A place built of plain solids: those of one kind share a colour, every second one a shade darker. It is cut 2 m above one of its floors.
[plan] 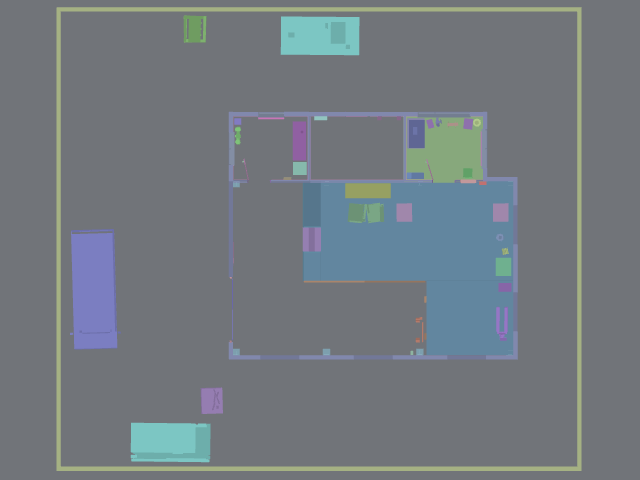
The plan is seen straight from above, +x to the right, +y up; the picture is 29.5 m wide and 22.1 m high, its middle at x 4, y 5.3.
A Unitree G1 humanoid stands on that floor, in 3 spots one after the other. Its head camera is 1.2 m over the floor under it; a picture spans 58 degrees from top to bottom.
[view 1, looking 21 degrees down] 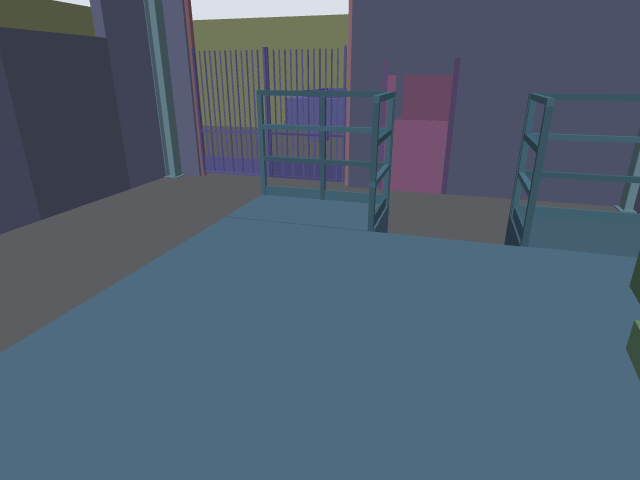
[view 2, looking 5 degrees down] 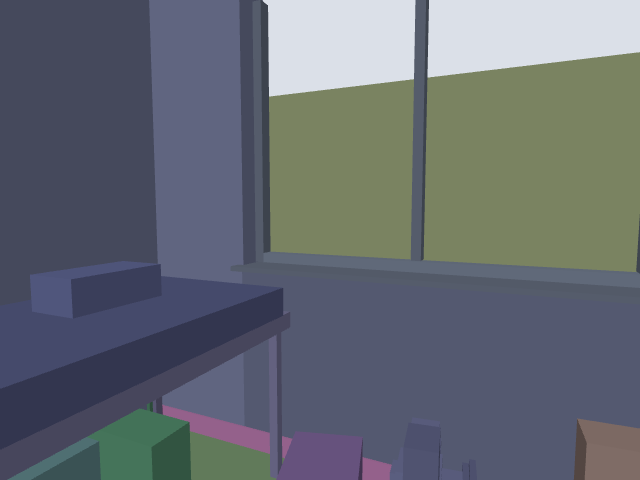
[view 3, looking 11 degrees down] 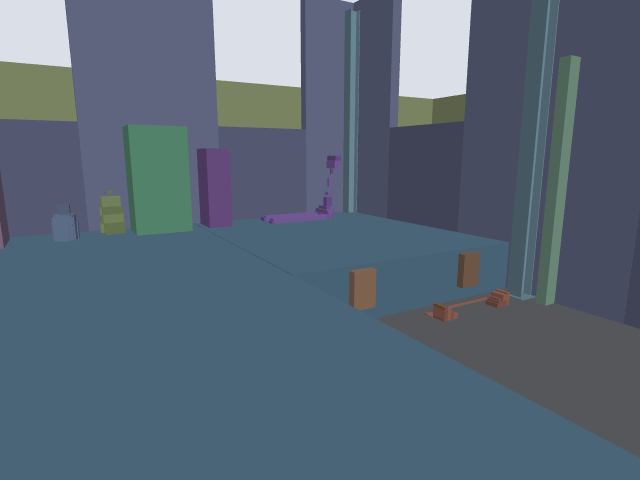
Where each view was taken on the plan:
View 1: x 7.34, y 5.32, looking -163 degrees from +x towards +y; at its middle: raised_floor_bank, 3.35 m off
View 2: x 9.70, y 9.30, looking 115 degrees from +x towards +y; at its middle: yard_bound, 7.22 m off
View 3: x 5.04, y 5.32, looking -30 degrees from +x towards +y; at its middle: raised_floor_bank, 6.29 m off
